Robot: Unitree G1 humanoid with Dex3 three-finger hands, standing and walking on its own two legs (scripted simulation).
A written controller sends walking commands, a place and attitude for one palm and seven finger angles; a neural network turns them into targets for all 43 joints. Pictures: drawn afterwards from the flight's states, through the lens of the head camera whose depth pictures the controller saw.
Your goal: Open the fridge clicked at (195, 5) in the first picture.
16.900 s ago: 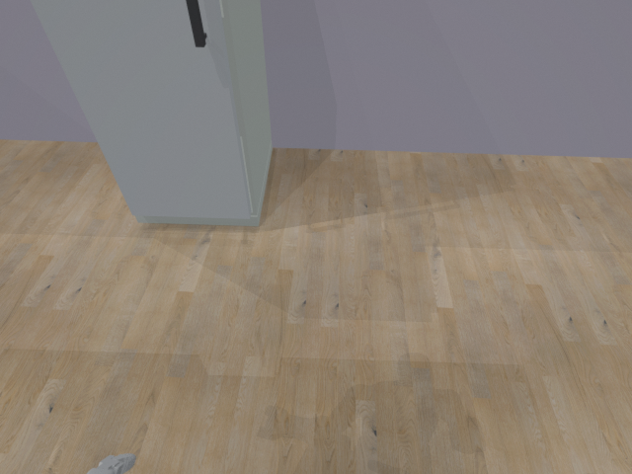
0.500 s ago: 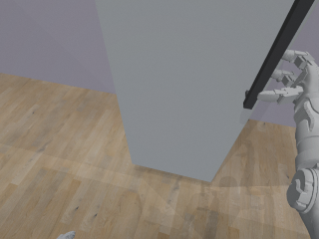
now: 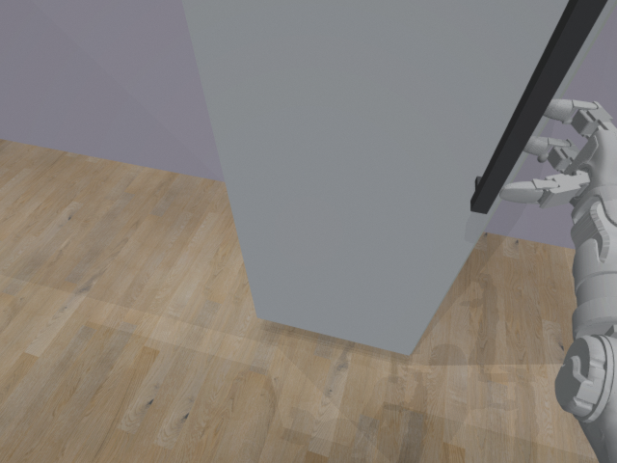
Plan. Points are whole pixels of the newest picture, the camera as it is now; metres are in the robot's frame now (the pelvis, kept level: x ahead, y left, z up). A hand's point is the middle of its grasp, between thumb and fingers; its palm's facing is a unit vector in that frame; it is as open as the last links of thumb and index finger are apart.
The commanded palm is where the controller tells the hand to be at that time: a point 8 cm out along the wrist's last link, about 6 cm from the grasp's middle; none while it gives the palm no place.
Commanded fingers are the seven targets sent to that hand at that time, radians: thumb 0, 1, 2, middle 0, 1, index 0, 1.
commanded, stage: slide the fingers in behind the handle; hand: right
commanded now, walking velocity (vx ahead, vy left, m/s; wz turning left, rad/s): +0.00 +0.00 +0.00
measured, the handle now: (549, 57) +0.52 -0.19 +0.28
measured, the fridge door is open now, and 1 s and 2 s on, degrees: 0 0 0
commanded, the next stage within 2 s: grip the handle and tug to test in 1.46 s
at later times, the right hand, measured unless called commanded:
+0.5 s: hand (509, 154) +0.47 -0.18 +0.18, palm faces +0.10 +0.99 +0.03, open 14.0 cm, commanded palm +0.44 -0.23 +0.18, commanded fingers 0.00 0.50 -0.30 0.30 1.20 0.30 1.20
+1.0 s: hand (494, 153) +0.46 -0.16 +0.18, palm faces +0.13 +0.99 +0.01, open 14.0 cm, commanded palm +0.43 -0.21 +0.18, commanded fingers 0.00 0.50 -0.30 0.30 1.20 0.30 1.20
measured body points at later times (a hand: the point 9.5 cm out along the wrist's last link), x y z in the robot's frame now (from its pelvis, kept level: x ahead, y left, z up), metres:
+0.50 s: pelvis +0.01 +0.01 +0.00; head +0.03 +0.01 +0.45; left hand +0.10 +0.26 -0.11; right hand +0.46 -0.23 +0.18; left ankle +0.00 +0.13 -0.73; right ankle +0.00 -0.11 -0.73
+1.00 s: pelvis +0.01 +0.02 +0.00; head +0.03 +0.03 +0.45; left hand +0.09 +0.28 -0.11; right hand +0.45 -0.21 +0.18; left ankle +0.00 +0.13 -0.73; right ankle +0.00 -0.11 -0.73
